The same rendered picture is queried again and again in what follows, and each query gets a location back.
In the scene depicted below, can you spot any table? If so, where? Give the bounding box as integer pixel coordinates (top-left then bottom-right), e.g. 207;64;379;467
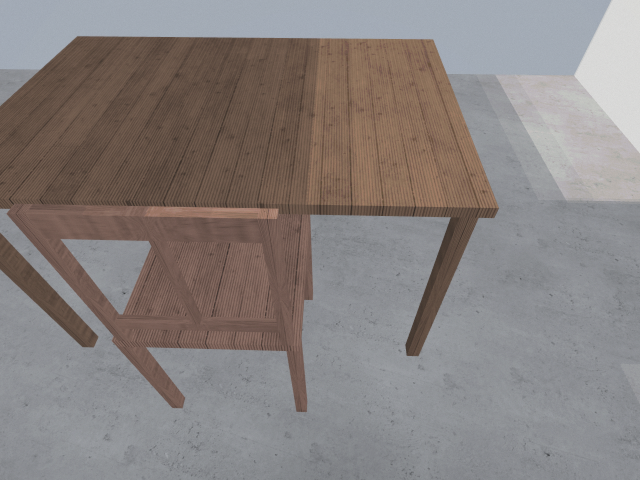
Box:
0;36;499;356

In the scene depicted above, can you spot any chair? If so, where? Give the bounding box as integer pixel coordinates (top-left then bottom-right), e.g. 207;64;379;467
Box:
7;204;313;412

